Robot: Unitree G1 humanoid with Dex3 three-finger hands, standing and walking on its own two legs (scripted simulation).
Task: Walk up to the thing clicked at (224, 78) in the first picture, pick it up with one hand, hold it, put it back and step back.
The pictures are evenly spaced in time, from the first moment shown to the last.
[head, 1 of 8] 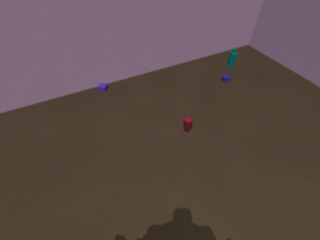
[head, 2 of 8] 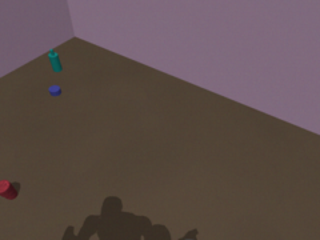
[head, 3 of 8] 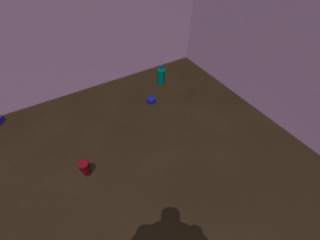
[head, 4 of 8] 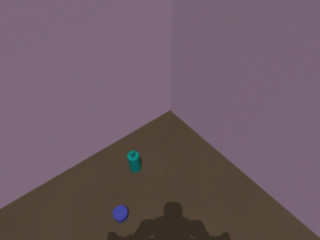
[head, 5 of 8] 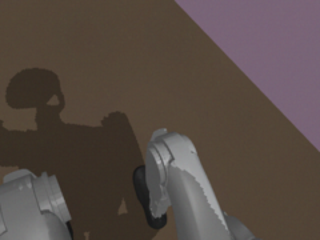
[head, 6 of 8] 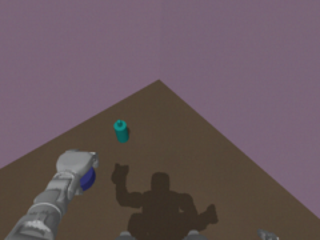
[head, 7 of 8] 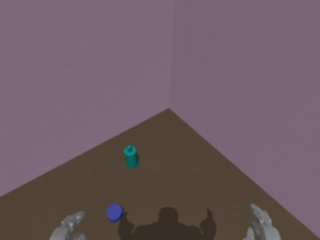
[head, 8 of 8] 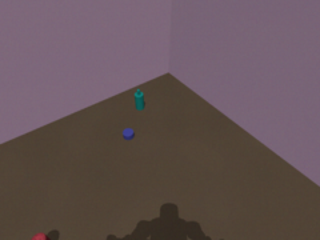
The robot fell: no
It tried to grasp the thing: yes
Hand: left
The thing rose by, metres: 0.69
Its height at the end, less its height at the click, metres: +0.00
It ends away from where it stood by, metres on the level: 0.02
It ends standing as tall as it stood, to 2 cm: yes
